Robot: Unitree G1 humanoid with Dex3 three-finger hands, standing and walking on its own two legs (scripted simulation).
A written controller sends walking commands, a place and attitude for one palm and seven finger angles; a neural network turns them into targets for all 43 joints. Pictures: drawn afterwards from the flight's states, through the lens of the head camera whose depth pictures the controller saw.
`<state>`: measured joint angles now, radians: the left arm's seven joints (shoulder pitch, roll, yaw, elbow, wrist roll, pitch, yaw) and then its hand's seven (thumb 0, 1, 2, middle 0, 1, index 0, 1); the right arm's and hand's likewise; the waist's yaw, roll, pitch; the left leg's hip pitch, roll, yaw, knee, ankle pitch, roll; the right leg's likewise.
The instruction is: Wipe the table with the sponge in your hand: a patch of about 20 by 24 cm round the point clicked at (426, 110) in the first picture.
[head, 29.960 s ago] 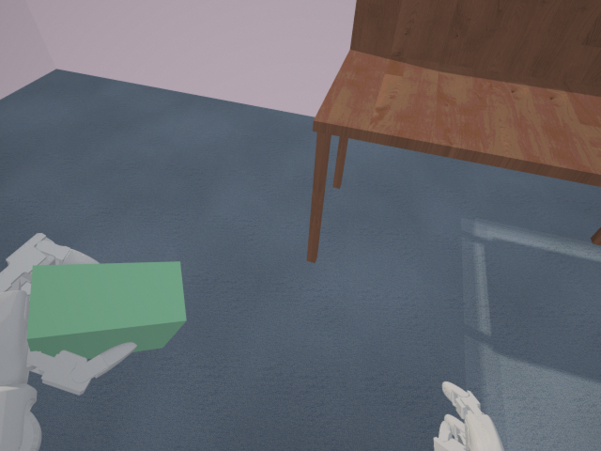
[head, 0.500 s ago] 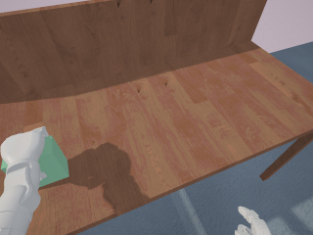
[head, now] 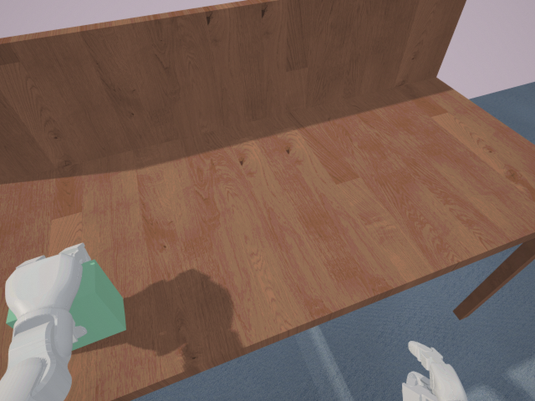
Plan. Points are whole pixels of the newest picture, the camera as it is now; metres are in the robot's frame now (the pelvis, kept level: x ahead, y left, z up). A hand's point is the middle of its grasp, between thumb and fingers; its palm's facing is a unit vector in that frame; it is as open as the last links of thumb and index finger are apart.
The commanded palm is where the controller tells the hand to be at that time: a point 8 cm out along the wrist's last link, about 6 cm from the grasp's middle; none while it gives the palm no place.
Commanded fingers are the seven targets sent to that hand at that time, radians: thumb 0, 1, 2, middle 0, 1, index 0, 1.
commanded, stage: wipe back along the first lane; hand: left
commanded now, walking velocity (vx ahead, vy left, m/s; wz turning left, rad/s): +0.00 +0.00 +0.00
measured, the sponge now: (79, 315) +0.23 +0.34 -0.03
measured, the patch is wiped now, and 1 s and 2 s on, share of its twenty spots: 0.95 1.00 1.00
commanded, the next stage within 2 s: lift the sponge slowly off the table in 0.10 s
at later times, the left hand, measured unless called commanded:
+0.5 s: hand (61, 322) +0.20 +0.33 +0.02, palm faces -0.06 -0.06 -1.00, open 10.5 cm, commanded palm +0.17 +0.32 +0.07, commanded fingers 0.00 0.10 1.30 -1.20 -1.60 -1.20 -1.60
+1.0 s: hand (55, 332) +0.18 +0.32 +0.03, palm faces -0.04 -0.09 -1.00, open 10.5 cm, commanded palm +0.16 +0.32 +0.10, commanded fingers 0.00 0.10 1.30 -1.20 -1.60 -1.20 -1.60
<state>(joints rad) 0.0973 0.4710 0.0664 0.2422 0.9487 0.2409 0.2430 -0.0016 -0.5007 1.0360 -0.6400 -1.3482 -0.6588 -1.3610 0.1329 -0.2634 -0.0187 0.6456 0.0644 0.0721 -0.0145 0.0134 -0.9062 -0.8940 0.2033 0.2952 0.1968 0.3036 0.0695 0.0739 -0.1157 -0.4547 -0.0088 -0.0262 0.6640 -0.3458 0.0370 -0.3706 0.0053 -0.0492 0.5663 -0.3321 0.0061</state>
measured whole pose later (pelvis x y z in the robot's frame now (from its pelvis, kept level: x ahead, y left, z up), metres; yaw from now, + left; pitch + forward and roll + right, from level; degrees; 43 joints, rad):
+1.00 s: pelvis -0.02 +0.00 +0.01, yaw +1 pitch +1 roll -2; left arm 0.21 0.46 0.04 0.08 0.93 0.21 0.18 -0.02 -0.52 1.04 -0.67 -1.32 -0.69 -1.33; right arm 0.07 -0.23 -0.01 0.68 0.04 0.01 -0.06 0.02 -0.91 -0.89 0.20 0.30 0.20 0.30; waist 0.11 0.07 -0.04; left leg -0.32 -0.01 -0.03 0.59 -0.30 0.03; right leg -0.24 0.00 -0.05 0.50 -0.29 0.00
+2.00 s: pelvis -0.03 -0.01 +0.02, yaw +1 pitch -3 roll -1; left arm 0.08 0.56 0.07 0.02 0.88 0.27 0.01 -0.01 -0.53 1.04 -0.69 -1.30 -0.70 -1.31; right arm 0.04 -0.25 0.03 0.68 0.06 0.02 -0.07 0.02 -0.90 -0.89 0.20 0.30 0.20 0.30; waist 0.12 0.09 0.01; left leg -0.18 -0.01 -0.04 0.45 -0.22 0.02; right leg -0.11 0.01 -0.06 0.38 -0.22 -0.01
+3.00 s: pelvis -0.03 -0.02 +0.02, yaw +1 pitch -4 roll -1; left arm 0.16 0.54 0.02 -0.18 0.86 0.34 -0.03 -0.01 -0.53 1.04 -0.69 -1.30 -0.71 -1.31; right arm 0.00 -0.25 0.05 0.66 0.05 0.03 -0.05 0.02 -0.90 -0.89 0.20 0.30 0.20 0.30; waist 0.14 0.10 0.01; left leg -0.16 -0.01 -0.04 0.44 -0.21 0.02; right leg -0.09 0.01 -0.05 0.38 -0.22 -0.01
